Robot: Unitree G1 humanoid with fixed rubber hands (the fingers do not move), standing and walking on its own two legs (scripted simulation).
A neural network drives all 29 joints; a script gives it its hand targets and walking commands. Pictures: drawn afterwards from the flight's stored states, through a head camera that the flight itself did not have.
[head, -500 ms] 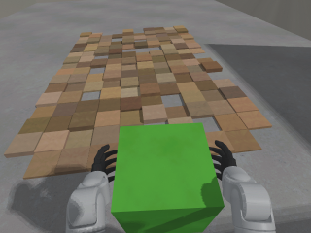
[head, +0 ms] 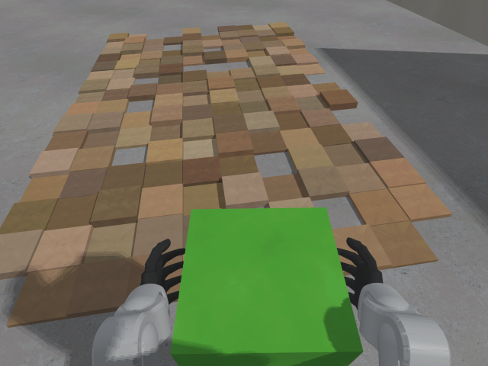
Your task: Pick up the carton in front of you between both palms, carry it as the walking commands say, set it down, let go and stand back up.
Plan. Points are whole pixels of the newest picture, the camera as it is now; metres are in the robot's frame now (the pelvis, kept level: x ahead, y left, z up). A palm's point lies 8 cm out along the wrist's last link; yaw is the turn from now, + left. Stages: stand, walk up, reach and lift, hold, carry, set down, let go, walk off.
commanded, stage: carry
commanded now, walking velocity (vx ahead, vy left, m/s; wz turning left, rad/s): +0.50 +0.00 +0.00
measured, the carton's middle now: (259, 304) +0.25 +0.00 +0.01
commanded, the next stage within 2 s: none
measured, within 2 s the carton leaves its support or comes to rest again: neither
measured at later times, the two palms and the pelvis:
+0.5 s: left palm (183, 147) +0.60 +0.15 +0.07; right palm (306, 135) +0.64 -0.15 +0.06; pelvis +0.32 -0.04 -0.01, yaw +5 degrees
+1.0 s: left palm (192, 62) +1.00 +0.16 +0.12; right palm (286, 61) +0.97 -0.14 +0.12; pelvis +0.64 +0.03 +0.01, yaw +1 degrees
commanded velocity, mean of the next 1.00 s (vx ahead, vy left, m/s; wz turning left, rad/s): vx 0.50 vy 0.00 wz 0.00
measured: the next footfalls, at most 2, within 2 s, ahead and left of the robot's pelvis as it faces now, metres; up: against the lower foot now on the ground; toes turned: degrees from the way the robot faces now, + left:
right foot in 0.34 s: +0.41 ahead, -0.09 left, +0.00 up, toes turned -6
left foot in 0.82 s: +0.72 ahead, +0.10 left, +0.02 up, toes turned +9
